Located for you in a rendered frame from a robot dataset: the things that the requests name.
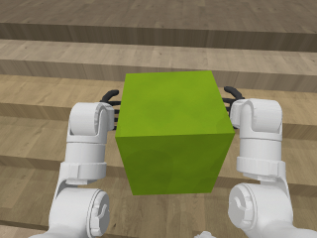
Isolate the left robot upper arm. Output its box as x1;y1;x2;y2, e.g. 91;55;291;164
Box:
28;187;110;238

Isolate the robot right hand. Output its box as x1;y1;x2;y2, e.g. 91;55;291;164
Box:
222;86;246;129

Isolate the left robot forearm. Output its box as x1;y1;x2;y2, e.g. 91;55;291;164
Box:
49;102;115;227

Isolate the right robot upper arm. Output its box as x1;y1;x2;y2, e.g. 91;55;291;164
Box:
228;182;317;238

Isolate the robot right shin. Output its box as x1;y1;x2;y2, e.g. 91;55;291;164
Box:
200;231;212;235

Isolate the robot left hand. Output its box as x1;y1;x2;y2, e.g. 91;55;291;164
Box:
99;89;121;131

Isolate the carton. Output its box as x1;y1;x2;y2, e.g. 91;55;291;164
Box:
115;70;236;195

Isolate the right robot forearm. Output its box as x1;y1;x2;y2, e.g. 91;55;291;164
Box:
230;98;293;219

